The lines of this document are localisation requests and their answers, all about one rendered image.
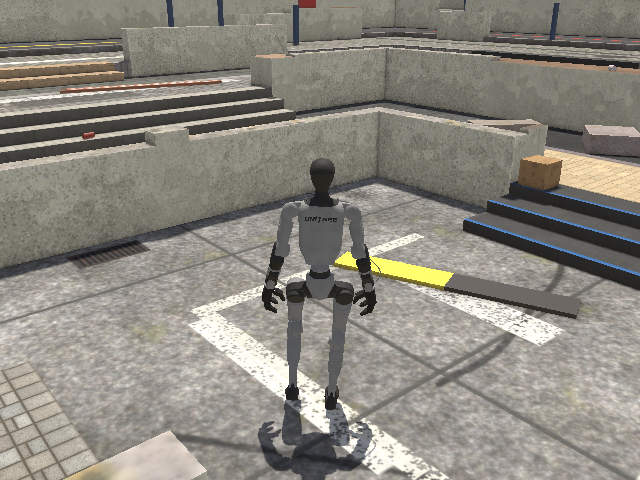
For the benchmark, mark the robot left hand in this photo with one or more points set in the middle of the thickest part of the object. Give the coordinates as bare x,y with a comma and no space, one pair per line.
267,298

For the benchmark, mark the right robot upper arm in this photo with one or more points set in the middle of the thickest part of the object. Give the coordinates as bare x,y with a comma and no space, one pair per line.
353,213

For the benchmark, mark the robot right forearm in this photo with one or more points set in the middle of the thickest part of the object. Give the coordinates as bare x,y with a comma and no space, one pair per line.
365,272

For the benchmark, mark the humanoid robot head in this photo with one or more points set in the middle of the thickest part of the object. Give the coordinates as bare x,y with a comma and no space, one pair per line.
322,173

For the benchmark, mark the robot left foot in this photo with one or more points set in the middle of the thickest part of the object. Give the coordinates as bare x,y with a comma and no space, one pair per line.
292,393

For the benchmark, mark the robot left forearm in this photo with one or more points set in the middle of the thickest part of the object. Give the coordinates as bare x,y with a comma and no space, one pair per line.
274,269

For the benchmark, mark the left robot upper arm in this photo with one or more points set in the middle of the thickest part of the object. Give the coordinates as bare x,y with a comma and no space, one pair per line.
289,211

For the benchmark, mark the robot right hand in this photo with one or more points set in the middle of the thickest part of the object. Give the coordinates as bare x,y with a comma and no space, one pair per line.
370,301

